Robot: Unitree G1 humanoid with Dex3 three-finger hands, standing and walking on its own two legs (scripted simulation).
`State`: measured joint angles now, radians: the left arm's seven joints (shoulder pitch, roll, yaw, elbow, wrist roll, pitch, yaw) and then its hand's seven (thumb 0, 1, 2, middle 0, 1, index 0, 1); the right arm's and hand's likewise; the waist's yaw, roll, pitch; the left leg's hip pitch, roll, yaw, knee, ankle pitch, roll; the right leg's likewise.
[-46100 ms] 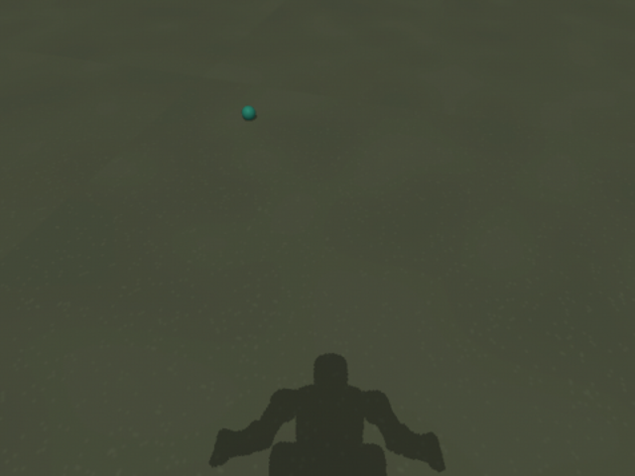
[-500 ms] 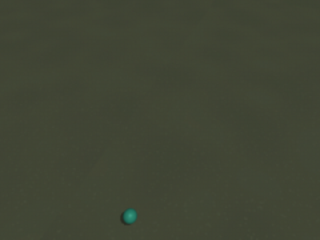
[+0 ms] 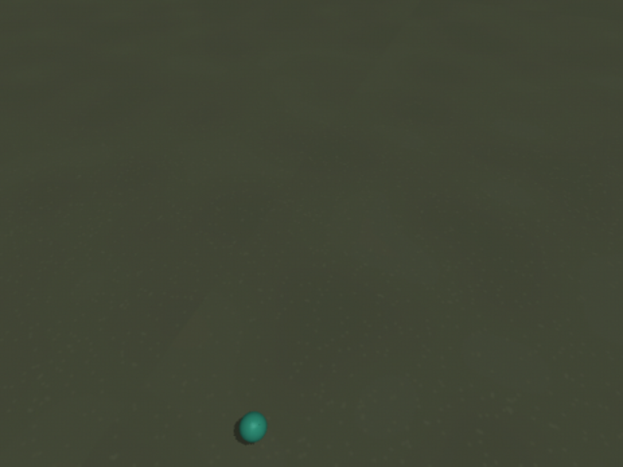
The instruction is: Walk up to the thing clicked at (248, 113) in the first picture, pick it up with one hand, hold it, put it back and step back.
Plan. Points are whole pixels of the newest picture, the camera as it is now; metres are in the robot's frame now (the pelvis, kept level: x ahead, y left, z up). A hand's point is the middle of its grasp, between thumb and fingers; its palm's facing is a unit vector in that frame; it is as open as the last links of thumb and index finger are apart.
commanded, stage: stand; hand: left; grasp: from above
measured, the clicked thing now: (253, 426) +0.40 +0.19 -0.74
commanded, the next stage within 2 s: step back in 0.50 s
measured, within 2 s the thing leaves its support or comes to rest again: neither
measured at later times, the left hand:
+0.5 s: hand out of the picture +0.06 +0.25 -0.16, palm faces +0.00 -0.94 -0.34, open 7.4 cm
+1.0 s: hand out of the picture +0.02 +0.28 -0.18, palm faces -0.03 -0.92 -0.40, open 7.4 cm
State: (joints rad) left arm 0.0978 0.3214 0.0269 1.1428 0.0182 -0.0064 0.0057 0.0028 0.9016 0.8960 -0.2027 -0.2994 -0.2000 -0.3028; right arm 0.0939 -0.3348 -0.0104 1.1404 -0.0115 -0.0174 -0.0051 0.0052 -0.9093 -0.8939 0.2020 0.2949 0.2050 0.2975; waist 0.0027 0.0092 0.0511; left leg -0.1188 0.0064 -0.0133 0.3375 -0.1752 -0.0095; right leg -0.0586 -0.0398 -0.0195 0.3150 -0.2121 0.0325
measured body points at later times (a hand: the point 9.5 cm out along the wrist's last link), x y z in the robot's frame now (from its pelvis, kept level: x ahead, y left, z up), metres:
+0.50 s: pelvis -0.01 +0.00 +0.00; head +0.00 +0.00 +0.45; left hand +0.06 +0.30 -0.13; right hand +0.06 -0.30 -0.14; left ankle +0.01 +0.12 -0.75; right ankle -0.02 -0.14 -0.75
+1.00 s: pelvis -0.09 +0.02 -0.03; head -0.03 +0.02 +0.41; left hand +0.03 +0.33 -0.15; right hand +0.00 -0.31 -0.15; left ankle -0.10 +0.12 -0.72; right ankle -0.02 -0.14 -0.75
